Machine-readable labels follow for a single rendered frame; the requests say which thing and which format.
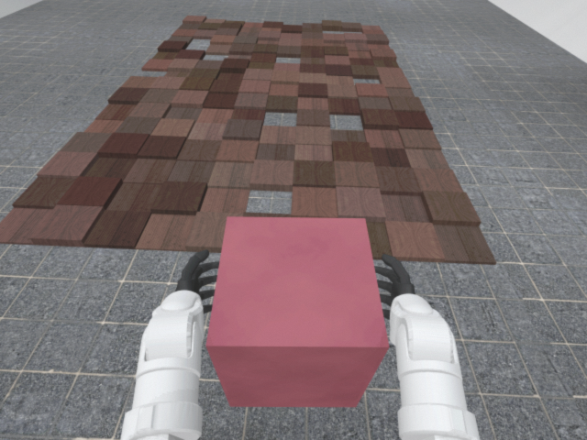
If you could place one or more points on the robot left hand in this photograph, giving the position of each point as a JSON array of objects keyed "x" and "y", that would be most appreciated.
[{"x": 192, "y": 271}]

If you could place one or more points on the robot right forearm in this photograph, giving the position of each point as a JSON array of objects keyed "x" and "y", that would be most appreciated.
[{"x": 432, "y": 395}]

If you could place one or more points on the carton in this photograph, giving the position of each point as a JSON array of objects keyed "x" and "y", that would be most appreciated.
[{"x": 297, "y": 316}]

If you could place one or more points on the robot right hand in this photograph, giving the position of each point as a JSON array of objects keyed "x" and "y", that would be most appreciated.
[{"x": 400, "y": 281}]

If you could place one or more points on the robot left forearm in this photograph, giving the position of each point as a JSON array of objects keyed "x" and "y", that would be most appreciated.
[{"x": 165, "y": 404}]

